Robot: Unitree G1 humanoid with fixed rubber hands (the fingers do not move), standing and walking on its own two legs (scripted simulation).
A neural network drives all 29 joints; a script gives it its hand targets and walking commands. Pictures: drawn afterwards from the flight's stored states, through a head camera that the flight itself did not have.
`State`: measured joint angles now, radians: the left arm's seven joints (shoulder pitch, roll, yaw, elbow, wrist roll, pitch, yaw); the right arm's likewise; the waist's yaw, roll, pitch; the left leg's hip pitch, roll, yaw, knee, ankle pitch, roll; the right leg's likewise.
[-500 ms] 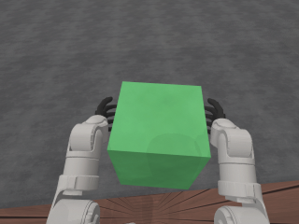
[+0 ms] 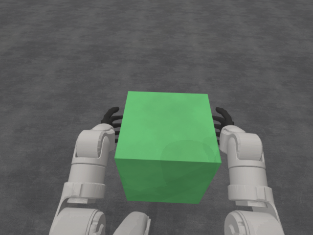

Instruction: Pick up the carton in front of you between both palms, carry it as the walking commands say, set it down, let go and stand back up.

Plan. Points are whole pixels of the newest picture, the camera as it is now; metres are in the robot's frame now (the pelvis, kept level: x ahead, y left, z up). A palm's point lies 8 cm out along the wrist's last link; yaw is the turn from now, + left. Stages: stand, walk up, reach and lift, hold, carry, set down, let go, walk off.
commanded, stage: carry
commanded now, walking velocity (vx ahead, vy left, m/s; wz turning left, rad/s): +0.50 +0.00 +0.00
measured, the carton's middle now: (165, 150) +0.33 +0.04 +0.02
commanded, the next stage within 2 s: none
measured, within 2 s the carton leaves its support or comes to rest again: neither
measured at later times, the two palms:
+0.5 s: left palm (147, 83) +0.77 +0.16 -0.11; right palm (210, 92) +0.75 -0.14 -0.10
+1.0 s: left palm (151, 37) +1.08 +0.19 -0.03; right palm (204, 43) +1.10 -0.11 -0.04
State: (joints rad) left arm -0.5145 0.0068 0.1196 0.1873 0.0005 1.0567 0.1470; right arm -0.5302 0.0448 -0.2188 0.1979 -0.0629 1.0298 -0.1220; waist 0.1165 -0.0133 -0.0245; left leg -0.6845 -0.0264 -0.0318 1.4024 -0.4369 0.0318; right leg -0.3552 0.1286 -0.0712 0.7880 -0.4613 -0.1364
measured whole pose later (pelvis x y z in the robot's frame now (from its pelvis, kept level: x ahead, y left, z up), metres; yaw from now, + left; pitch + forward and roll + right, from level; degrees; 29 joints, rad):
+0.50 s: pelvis +0.42 +0.04 -0.15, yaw +0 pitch +6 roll +0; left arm -0.44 -0.05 0.17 0.04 0.03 1.01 0.14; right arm -0.44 0.04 -0.18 0.07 0.01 0.97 -0.15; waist -0.08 -0.01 0.05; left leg -0.36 -0.07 0.07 0.64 -0.39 0.11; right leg -0.80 -0.04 0.02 1.17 -0.35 -0.02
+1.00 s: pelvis +0.80 +0.03 -0.12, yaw +2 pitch +5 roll +2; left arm -0.27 -0.11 0.17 -0.12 0.06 1.07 0.10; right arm -0.26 0.13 -0.16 -0.14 -0.10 1.06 -0.12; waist 0.03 -0.01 -0.12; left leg -0.57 0.06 0.12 0.59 -0.13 -0.03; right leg -0.05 -0.03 -0.12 0.22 -0.25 -0.03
